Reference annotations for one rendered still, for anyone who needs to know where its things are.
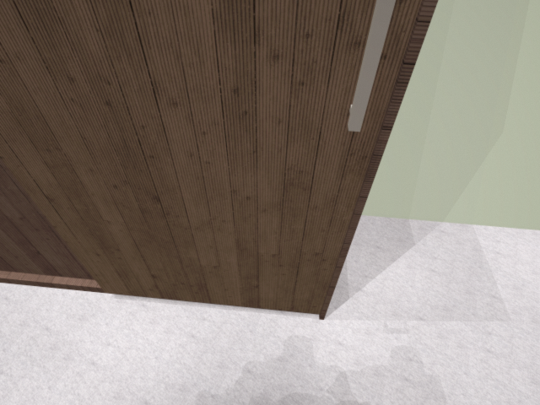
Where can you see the wardrobe door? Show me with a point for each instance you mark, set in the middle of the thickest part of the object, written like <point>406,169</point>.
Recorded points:
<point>28,241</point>
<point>196,150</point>

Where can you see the handle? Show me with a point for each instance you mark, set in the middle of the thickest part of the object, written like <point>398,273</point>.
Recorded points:
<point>372,54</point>

